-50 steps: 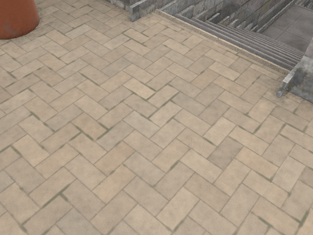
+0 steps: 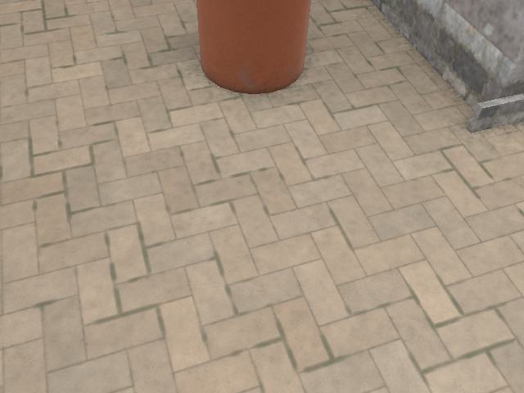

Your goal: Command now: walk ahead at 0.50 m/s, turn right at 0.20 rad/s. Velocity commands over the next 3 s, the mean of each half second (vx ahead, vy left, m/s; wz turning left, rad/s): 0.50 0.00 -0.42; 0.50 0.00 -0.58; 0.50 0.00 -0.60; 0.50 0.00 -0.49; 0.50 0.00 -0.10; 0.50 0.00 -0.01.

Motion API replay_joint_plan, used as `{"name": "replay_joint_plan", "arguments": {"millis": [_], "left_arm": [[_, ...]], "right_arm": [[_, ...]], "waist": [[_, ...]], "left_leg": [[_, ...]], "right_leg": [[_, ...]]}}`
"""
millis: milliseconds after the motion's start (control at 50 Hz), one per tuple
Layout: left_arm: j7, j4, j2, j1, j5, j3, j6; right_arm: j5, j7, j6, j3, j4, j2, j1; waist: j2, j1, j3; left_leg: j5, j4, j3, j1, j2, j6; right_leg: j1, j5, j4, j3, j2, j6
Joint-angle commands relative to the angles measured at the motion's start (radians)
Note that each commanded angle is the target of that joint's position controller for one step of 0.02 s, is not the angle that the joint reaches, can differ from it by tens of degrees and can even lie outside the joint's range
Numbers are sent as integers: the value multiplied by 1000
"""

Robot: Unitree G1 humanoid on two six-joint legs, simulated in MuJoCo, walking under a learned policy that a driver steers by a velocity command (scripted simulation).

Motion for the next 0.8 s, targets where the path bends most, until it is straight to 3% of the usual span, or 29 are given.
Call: {"name": "replay_joint_plan", "arguments": {"millis": [20, 120, 220, 280, 300, 320, 340, 360, 380, 400, 420, 440, 480, 540, 640, 720, 760, 800], "left_arm": [[-6, -33, 51, 9, -1, 17, 8], [-15, -73, 29, -126, 4, 5, -1], [-28, -133, 14, -249, 10, -11, -7], [-18, -120, 39, -159, 11, 1, -5], [-14, -98, 59, -73, 13, 11, -8], [-8, -61, 86, 53, 19, 28, -16], [4, -26, 161, 200, 33, 57, -20], [16, -48, 274, 166, 17, 92, -7], [13, -49, 264, 166, -17, 92, 2], [21, -48, 223, 110, -19, 82, 3], [24, -41, 161, 76, -17, 66, 2], [27, -43, 131, 41, -17, 56, -6], [27, -52, 118, 12, -21, 47, -23], [22, -45, 160, 50, -23, 56, -41], [23, -39, 171, 143, -25, 62, -35], [31, -42, 183, 199, -13, 65, -30], [37, -54, 195, 192, -6, 67, -29], [41, -75, 212, 131, -3, 71, -31]], "right_arm": [[2, -4, -29, -20, -31, -102, 32], [4, -14, -35, -9, -3, -95, 69], [-3, -35, -22, -5, 47, -112, 149], [-8, -47, -11, -12, 52, -157, 122], [-11, -49, -3, -17, 49, -175, 107], [-9, -47, 5, -20, 40, -186, 92], [-1, -43, 2, -18, 10, -178, 64], [16, -20, -13, -1, -60, -75, 88], [-1, -13, -27, -10, -84, -146, 3], [7, -9, -40, -2, -110, -127, -55], [10, -9, -47, -1, -108, -126, -43], [-4, -10, -34, -2, -114, -120, -55], [-32, -5, 10, 3, -108, -102, -12], [-34, 3, 38, 7, -140, -87, -61], [-24, 9, 40, 14, -213, -87, -265], [-15, 14, 28, 21, -256, -96, -374], [-11, 14, 18, 21, -271, -110, -385], [-6, 8, 9, 12, -254, -138, -296]], "waist": [[83, 1, 34], [91, -26, 62], [92, -60, 79], [137, -4, 2], [144, 35, -50], [129, 94, -121], [56, 168, -204], [-242, 93, -289], [-48, 127, -307], [5, 98, -175], [81, 47, -70], [100, 9, -26], [68, -31, -29], [33, -31, -24], [-20, 49, -8], [-30, 94, -11], [-40, 87, -12], [-54, 30, -26]], "left_leg": [[263, -187, -132, 4, 282, 57], [361, -182, -25, 79, 277, 21], [608, -93, 47, 234, 313, 4], [1043, 113, 92, 279, 328, -14], [1094, 255, 101, 268, 333, -10], [995, 452, 112, 199, 324, -12], [685, 744, 120, -11, 288, -32], [-267, 1169, 88, -484, 40, -100], [-277, 1245, -142, -620, 54, -90], [-192, 1187, -169, -663, 118, -86], [-147, 1071, -155, -613, 155, -89], [-146, 987, -160, -560, 181, -101], [-145, 903, -148, -465, 189, -128], [-78, 779, -113, -474, 189, -159], [121, 520, -106, -539, 170, -177], [137, 390, -112, -546, 131, -165], [106, 327, -125, -494, 113, -149], [42, 249, -132, -323, 88, -123]], "right_leg": [[-88, 121, -43, 35, -1, 2], [-111, 267, -254, -21, 22, -2], [-89, 193, -430, -130, 59, -52], [75, 40, -461, -195, 151, -117], [173, -5, -481, -196, 181, -144], [342, 4, -554, -171, 202, -175], [587, -38, -617, 11, 81, -236], [905, 29, -696, 590, -226, -406], [906, 90, -775, 687, -243, -443], [794, 122, -794, 546, -229, -409], [635, 210, -824, 452, -191, -354], [535, 273, -837, 379, -134, -313], [432, 357, -861, 287, -69, -288], [385, 406, -880, 238, -20, -275], [458, 365, -861, 253, 16, -212], [558, 432, -796, 306, -6, -205], [577, 462, -757, 342, -24, -192], [525, 491, -704, 365, -26, -155]]}}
